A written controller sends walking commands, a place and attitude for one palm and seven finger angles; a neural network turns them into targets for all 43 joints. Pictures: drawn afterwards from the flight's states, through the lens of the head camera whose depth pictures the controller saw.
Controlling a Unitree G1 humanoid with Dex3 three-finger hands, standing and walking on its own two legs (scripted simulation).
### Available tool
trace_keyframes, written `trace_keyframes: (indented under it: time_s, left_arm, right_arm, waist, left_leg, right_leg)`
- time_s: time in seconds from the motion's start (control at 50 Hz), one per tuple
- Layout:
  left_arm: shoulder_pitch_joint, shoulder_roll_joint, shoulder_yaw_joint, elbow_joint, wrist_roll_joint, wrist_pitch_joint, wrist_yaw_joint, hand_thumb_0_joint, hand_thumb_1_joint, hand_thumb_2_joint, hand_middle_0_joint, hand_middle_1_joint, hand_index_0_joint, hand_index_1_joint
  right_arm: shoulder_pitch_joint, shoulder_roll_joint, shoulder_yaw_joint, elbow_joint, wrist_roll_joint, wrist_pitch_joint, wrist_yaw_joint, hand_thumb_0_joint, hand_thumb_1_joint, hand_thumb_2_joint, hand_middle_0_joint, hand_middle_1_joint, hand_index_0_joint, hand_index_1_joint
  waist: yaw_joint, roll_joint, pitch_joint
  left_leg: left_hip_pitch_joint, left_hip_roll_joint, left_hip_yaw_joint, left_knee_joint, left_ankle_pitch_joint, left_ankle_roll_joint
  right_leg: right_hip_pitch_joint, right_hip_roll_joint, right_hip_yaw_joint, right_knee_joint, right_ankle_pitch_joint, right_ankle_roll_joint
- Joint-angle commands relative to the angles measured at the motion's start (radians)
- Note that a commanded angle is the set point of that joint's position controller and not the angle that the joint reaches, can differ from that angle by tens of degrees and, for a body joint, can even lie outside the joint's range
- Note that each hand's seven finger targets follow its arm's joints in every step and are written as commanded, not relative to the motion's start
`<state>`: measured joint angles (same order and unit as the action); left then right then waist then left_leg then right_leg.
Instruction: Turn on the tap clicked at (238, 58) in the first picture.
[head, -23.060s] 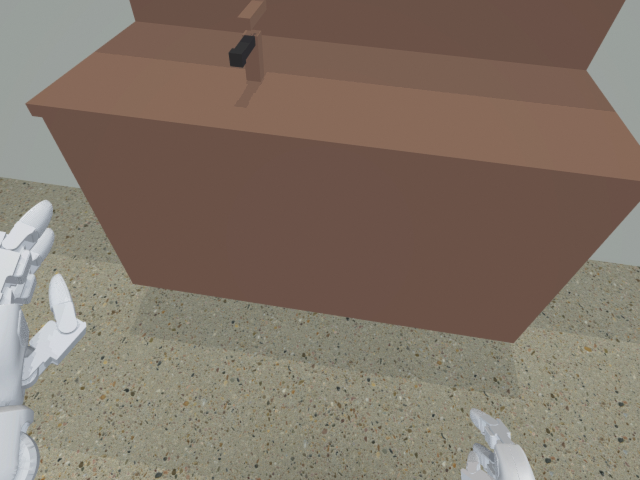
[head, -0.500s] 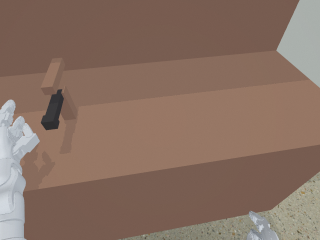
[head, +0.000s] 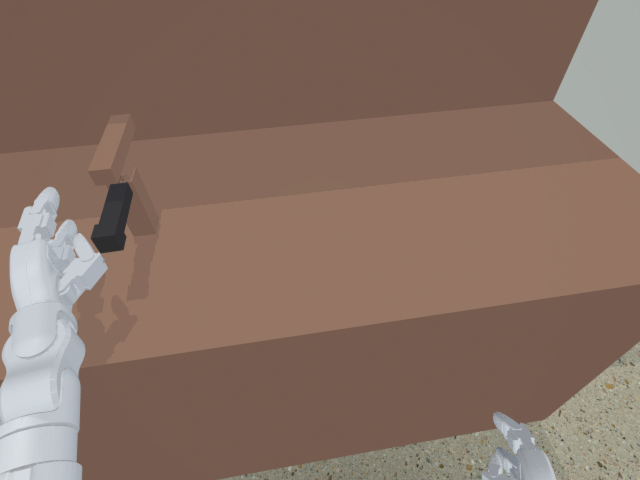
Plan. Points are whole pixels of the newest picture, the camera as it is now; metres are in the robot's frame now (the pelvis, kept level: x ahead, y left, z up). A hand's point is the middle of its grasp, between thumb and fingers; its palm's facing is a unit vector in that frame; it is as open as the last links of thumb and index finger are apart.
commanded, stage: push the lever round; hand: left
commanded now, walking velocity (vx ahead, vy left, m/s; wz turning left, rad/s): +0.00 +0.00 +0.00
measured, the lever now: (109, 237) +0.36 +0.31 +0.12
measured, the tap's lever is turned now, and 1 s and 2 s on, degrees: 2 25 51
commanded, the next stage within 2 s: none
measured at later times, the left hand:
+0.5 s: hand (128, 256) +0.32 +0.27 +0.13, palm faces +0.58 -0.81 -0.05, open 7.4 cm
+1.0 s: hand (155, 247) +0.34 +0.24 +0.13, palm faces +0.66 -0.75 -0.04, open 7.5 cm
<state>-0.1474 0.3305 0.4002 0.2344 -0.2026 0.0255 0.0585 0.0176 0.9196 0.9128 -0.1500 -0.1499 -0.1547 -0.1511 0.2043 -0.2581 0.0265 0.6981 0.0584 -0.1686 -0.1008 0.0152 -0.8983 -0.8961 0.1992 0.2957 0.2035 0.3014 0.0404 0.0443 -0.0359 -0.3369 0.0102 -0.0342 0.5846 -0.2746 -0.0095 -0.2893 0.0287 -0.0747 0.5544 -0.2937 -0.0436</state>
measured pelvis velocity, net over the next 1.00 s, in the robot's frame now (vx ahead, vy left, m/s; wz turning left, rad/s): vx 0.00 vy -0.01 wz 0.01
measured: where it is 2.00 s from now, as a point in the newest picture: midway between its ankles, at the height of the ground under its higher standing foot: outside the picture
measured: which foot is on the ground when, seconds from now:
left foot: down 0.00-1.00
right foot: down 0.00-1.00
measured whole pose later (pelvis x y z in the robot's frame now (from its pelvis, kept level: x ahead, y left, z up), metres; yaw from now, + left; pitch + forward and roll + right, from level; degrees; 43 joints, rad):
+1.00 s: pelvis +0.00 -0.01 +0.00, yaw +1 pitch +0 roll +0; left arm -0.24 0.13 0.21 0.16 -0.07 0.13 0.50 0.02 0.97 0.94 -0.15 -0.15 -0.15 -0.15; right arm 0.14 -0.23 0.02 0.72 0.01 -0.06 -0.08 0.02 -0.90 -0.90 0.20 0.30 0.20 0.30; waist 0.04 0.04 -0.04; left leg -0.32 0.01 -0.05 0.57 -0.27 -0.02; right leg -0.27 0.03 -0.08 0.55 -0.30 -0.05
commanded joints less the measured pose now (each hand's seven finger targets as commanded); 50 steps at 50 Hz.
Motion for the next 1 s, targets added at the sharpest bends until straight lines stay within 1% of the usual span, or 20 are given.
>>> trace_keyframes:
  time_s: [0.0,0.04,0.1,0.18,0.22,0.3,0.32,0.38,0.42,0.46,0.52,0.54,0.62,0.68,0.8,0.82,0.9,0.92,0.94,0.98]
  left_arm:
    - [-0.309,0.228,0.034,-0.237,0.004,-0.057,0.030,0.000,0.900,0.900,-0.150,-0.150,-0.150,-0.150]
    - [-0.332,0.206,0.014,-0.233,0.017,-0.055,0.055,0.000,0.900,0.900,-0.150,-0.150,-0.150,-0.150]
    - [-0.348,0.171,-0.025,-0.261,0.025,-0.053,0.076,0.000,0.900,0.900,-0.150,-0.150,-0.150,-0.150]
    - [-0.386,0.129,-0.067,-0.282,0.041,-0.056,0.113,0.000,0.900,0.900,-0.150,-0.150,-0.150,-0.150]
    - [-0.350,0.176,-0.011,-0.244,0.044,-0.048,0.134,0.000,0.900,0.900,-0.150,-0.150,-0.150,-0.150]
    - [-0.376,0.098,-0.085,-0.284,0.052,-0.048,0.160,0.000,0.900,0.900,-0.150,-0.150,-0.150,-0.150]
    - [-0.378,0.122,-0.058,-0.287,0.061,-0.046,0.176,0.000,0.900,0.900,-0.150,-0.150,-0.150,-0.150]
    - [-0.406,0.076,-0.108,-0.289,0.072,-0.038,0.200,0.000,0.900,0.900,-0.150,-0.150,-0.150,-0.150]
    - [-0.405,0.089,-0.089,-0.293,0.080,-0.037,0.223,0.000,0.900,0.900,-0.150,-0.150,-0.150,-0.150]
    - [-0.398,0.046,-0.127,-0.308,0.086,-0.034,0.242,0.000,0.900,0.900,-0.150,-0.150,-0.150,-0.150]
    - [-0.423,0.064,-0.107,-0.295,0.095,-0.023,0.274,0.000,0.900,0.900,-0.150,-0.150,-0.150,-0.150]
    - [-0.426,0.036,-0.130,-0.300,0.096,-0.022,0.282,0.000,0.900,0.900,-0.150,-0.150,-0.150,-0.150]
    - [-0.425,0.054,-0.106,-0.294,0.109,-0.004,0.321,0.000,0.900,0.900,-0.150,-0.150,-0.150,-0.150]
    - [-0.434,0.005,-0.156,-0.321,0.123,0.001,0.344,0.000,0.900,0.900,-0.150,-0.150,-0.150,-0.150]
    - [-0.416,-0.044,-0.191,-0.324,0.131,0.016,0.385,0.000,0.900,0.900,-0.150,-0.150,-0.150,-0.150]
    - [-0.428,-0.019,-0.161,-0.320,0.134,0.016,0.396,0.000,0.900,0.900,-0.150,-0.150,-0.150,-0.150]
    - [-0.461,-0.051,-0.192,-0.318,0.146,0.029,0.427,0.000,0.900,0.900,-0.150,-0.150,-0.150,-0.150]
    - [-0.430,-0.018,-0.149,-0.296,0.153,0.037,0.441,0.000,0.900,0.900,-0.150,-0.150,-0.150,-0.150]
    - [-0.455,-0.066,-0.204,-0.300,0.156,0.042,0.445,0.000,0.900,0.900,-0.150,-0.150,-0.150,-0.150]
    - [-0.477,-0.054,-0.189,-0.284,0.159,0.050,0.462,0.000,0.900,0.900,-0.150,-0.150,-0.150,-0.150]
  right_arm:
    - [-0.111,-0.127,-0.043,-0.151,0.001,-0.053,-0.013,0.000,-0.900,-0.900,0.200,0.300,0.200,0.300]
    - [-0.112,-0.127,-0.040,-0.146,-0.001,-0.048,-0.013,0.000,-0.900,-0.900,0.200,0.300,0.200,0.300]
    - [-0.120,-0.123,-0.042,-0.148,-0.004,-0.048,-0.011,0.000,-0.900,-0.900,0.200,0.300,0.200,0.300]
    - [-0.118,-0.122,-0.043,-0.141,-0.009,-0.047,-0.008,0.000,-0.900,-0.900,0.200,0.300,0.200,0.300]
    - [-0.124,-0.126,-0.043,-0.131,-0.008,-0.038,-0.011,0.000,-0.900,-0.900,0.200,0.300,0.200,0.300]
    - [-0.138,-0.115,-0.042,-0.140,-0.013,-0.034,-0.006,0.000,-0.900,-0.900,0.200,0.300,0.200,0.300]
    - [-0.141,-0.114,-0.040,-0.134,-0.012,-0.032,-0.006,0.000,-0.900,-0.900,0.200,0.300,0.200,0.300]
    - [-0.145,-0.113,-0.039,-0.136,-0.018,-0.027,-0.003,0.000,-0.900,-0.900,0.200,0.300,0.200,0.300]
    - [-0.154,-0.113,-0.040,-0.132,-0.018,-0.022,-0.005,0.000,-0.900,-0.900,0.200,0.300,0.200,0.300]
    - [-0.155,-0.108,-0.041,-0.139,-0.023,-0.020,0.000,0.000,-0.900,-0.900,0.200,0.300,0.200,0.300]
    - [-0.168,-0.108,-0.038,-0.129,-0.025,-0.008,-0.002,0.000,-0.900,-0.900,0.200,0.300,0.200,0.300]
    - [-0.166,-0.107,-0.039,-0.136,-0.027,-0.006,0.000,0.000,-0.900,-0.900,0.200,0.300,0.200,0.300]
    - [-0.183,-0.103,-0.038,-0.132,-0.032,0.013,-0.001,0.000,-0.900,-0.900,0.200,0.300,0.200,0.300]
    - [-0.190,-0.098,-0.039,-0.139,-0.035,0.021,0.005,0.000,-0.900,-0.900,0.200,0.300,0.200,0.300]
    - [-0.197,-0.097,-0.044,-0.139,-0.040,0.036,0.010,0.000,-0.900,-0.900,0.200,0.300,0.200,0.300]
    - [-0.197,-0.096,-0.044,-0.131,-0.039,0.041,0.008,0.000,-0.900,-0.900,0.200,0.300,0.200,0.300]
    - [-0.208,-0.092,-0.045,-0.133,-0.043,0.051,0.011,0.000,-0.900,-0.900,0.200,0.300,0.200,0.300]
    - [-0.210,-0.091,-0.047,-0.126,-0.042,0.058,0.009,0.000,-0.900,-0.900,0.200,0.300,0.200,0.300]
    - [-0.218,-0.090,-0.044,-0.132,-0.042,0.060,0.011,0.000,-0.900,-0.900,0.200,0.300,0.200,0.300]
    - [-0.216,-0.091,-0.046,-0.126,-0.045,0.064,0.009,0.000,-0.900,-0.900,0.200,0.300,0.200,0.300]
  waist:
    - [-0.017,0.012,-0.198]
    - [-0.026,-0.009,-0.187]
    - [-0.026,0.035,-0.202]
    - [-0.034,0.026,-0.221]
    - [-0.023,-0.020,-0.206]
    - [-0.030,0.003,-0.218]
    - [-0.023,0.022,-0.213]
    - [-0.033,0.016,-0.206]
    - [-0.028,-0.008,-0.204]
    - [-0.023,0.002,-0.230]
    - [-0.025,-0.022,-0.207]
    - [-0.026,-0.034,-0.220]
    - [-0.017,-0.018,-0.216]
    - [-0.022,0.016,-0.234]
    - [-0.019,-0.024,-0.245]
    - [-0.018,-0.037,-0.236]
    - [-0.020,-0.022,-0.236]
    - [-0.011,-0.029,-0.219]
    - [-0.024,-0.022,-0.215]
    - [-0.022,-0.043,-0.219]
  left_leg:
    - [0.101,-0.021,-0.004,-0.077,0.126,0.036]
    - [0.096,-0.023,-0.005,-0.075,0.120,0.039]
    - [0.108,-0.024,-0.004,-0.072,0.116,0.036]
    - [0.123,-0.024,-0.007,-0.066,0.130,0.036]
    - [0.099,-0.024,-0.008,-0.066,0.125,0.038]
    - [0.117,-0.026,-0.002,-0.064,0.138,0.034]
    - [0.114,-0.026,-0.008,-0.066,0.134,0.033]
    - [0.119,-0.023,-0.010,-0.067,0.130,0.032]
    - [0.118,-0.022,-0.015,-0.071,0.129,0.031]
    - [0.130,-0.022,-0.011,-0.064,0.150,0.029]
    - [0.117,-0.023,-0.013,-0.070,0.132,0.029]
    - [0.117,-0.024,-0.011,-0.069,0.138,0.030]
    - [0.111,-0.025,-0.008,-0.073,0.135,0.029]
    - [0.132,-0.023,-0.003,-0.065,0.167,0.026]
    - [0.137,-0.021,-0.002,-0.062,0.195,0.026]
    - [0.132,-0.020,-0.008,-0.068,0.187,0.026]
    - [0.131,-0.022,0.001,-0.067,0.184,0.026]
    - [0.119,-0.020,-0.003,-0.075,0.177,0.024]
    - [0.121,-0.022,0.000,-0.072,0.166,0.026]
    - [0.117,-0.021,0.001,-0.072,0.159,0.028]
  right_leg:
    - [0.017,-0.022,0.045,-0.100,0.162,0.027]
    - [0.009,-0.022,0.045,-0.099,0.157,0.028]
    - [0.006,-0.024,0.048,-0.100,0.150,0.026]
    - [0.004,-0.023,0.044,-0.094,0.164,0.025]
    - [0.018,-0.024,0.046,-0.096,0.162,0.027]
    - [0.015,-0.026,0.043,-0.093,0.175,0.027]
    - [0.017,-0.026,0.044,-0.090,0.166,0.023]
    - [0.003,-0.026,0.041,-0.093,0.160,0.023]
    - [0.011,-0.025,0.040,-0.091,0.150,0.023]
    - [0.021,-0.027,0.040,-0.086,0.174,0.022]
    - [0.020,-0.028,0.042,-0.093,0.154,0.024]
    - [0.026,-0.030,0.042,-0.092,0.162,0.026]
    - [0.037,-0.031,0.045,-0.098,0.155,0.025]
    - [0.038,-0.033,0.043,-0.092,0.184,0.021]
    - [0.056,-0.033,0.042,-0.094,0.214,0.023]
    - [0.058,-0.032,0.041,-0.095,0.201,0.022]
    - [0.058,-0.037,0.046,-0.102,0.201,0.023]
    - [0.063,-0.035,0.045,-0.104,0.182,0.020]
    - [0.050,-0.039,0.047,-0.108,0.172,0.024]
    - [0.053,-0.037,0.051,-0.117,0.167,0.024]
